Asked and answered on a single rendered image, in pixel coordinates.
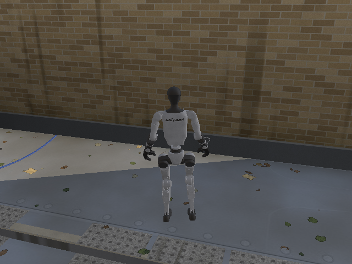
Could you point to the robot left hand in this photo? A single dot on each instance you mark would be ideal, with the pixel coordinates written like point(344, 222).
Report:
point(148, 153)

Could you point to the robot right forearm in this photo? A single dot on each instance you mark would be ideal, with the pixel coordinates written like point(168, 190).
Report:
point(203, 142)

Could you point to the robot right hand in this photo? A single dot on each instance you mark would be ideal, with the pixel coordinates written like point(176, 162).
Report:
point(206, 151)

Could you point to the robot right shin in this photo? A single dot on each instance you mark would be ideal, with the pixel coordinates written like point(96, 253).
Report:
point(191, 194)

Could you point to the robot left forearm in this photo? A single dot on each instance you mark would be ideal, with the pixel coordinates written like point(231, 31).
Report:
point(149, 144)

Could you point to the left robot foot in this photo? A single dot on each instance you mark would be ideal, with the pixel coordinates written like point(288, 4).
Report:
point(167, 217)

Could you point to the left robot upper arm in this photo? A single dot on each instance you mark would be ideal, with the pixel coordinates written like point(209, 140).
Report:
point(155, 124)

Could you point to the right robot upper arm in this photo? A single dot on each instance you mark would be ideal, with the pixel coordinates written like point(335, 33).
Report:
point(195, 124)

